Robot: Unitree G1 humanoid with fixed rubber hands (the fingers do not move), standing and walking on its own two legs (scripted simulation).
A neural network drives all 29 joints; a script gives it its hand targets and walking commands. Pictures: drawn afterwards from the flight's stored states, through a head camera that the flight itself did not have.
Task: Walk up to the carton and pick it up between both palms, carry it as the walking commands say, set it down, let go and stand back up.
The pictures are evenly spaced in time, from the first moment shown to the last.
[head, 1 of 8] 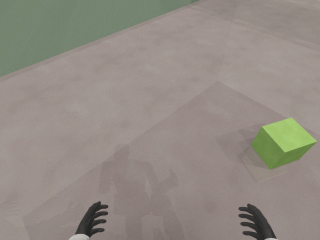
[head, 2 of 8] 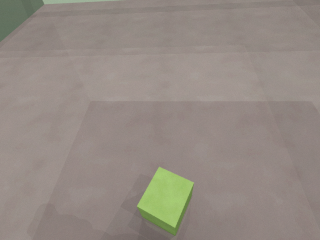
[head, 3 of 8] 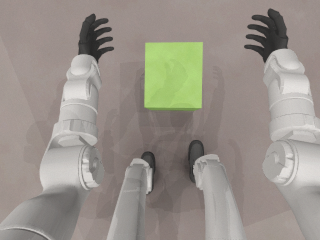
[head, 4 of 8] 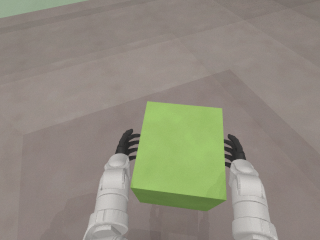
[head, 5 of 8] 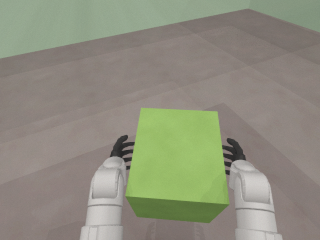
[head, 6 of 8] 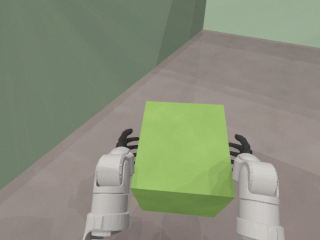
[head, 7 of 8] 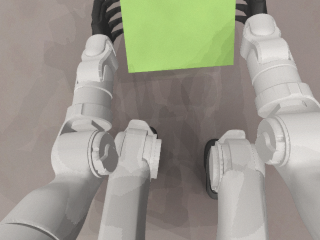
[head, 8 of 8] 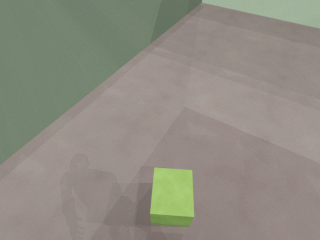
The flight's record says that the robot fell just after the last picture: no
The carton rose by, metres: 0.70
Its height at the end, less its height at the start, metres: +0.00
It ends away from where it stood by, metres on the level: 1.43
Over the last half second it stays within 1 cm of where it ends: yes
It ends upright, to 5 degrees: yes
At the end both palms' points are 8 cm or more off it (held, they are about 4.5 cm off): yes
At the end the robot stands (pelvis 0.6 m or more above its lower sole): yes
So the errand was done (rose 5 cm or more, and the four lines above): yes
